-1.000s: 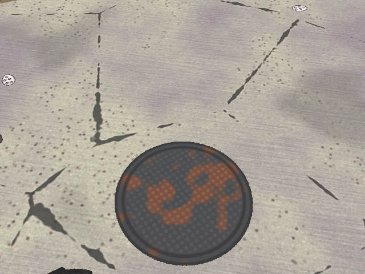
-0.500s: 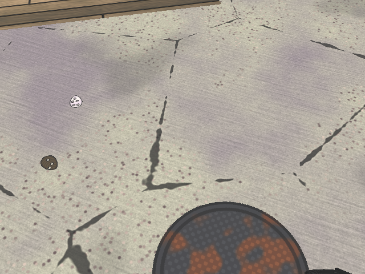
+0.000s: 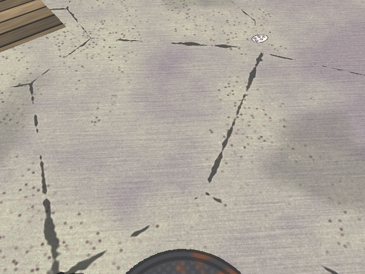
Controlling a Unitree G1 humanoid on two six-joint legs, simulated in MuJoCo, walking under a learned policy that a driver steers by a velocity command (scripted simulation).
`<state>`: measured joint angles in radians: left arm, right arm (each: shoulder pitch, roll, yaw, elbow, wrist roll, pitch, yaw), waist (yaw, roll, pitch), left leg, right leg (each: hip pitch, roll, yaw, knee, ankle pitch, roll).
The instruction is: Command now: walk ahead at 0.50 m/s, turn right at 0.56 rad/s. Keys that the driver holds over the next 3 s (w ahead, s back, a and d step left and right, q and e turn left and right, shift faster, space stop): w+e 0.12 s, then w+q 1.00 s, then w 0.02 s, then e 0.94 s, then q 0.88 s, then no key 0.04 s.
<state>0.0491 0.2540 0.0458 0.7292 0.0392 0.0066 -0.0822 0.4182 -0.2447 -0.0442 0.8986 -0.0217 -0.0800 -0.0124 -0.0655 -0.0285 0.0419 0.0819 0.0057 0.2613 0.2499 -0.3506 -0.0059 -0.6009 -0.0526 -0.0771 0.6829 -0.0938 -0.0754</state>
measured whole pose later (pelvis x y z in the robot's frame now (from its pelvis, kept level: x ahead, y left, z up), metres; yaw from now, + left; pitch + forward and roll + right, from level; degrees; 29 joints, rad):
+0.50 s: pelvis +0.27 -0.04 +0.00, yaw -1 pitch +0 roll -1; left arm 0.38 0.23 0.03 0.92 0.02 -0.08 0.00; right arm 0.19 -0.25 -0.04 0.84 -0.02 -0.01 0.04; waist 0.03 0.04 0.04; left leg -0.66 0.06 0.01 0.76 0.01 0.04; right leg 0.10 0.11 -0.12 0.14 -0.26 -0.10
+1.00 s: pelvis +0.55 -0.01 +0.01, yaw +16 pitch +2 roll +0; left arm 0.09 0.26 0.02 0.75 0.04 -0.03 -0.02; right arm 0.39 -0.27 -0.07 0.87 0.00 -0.04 0.01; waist -0.06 -0.04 0.04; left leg -0.06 -0.15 -0.12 0.30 -0.24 0.12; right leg -0.66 -0.11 0.05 0.78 -0.09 0.06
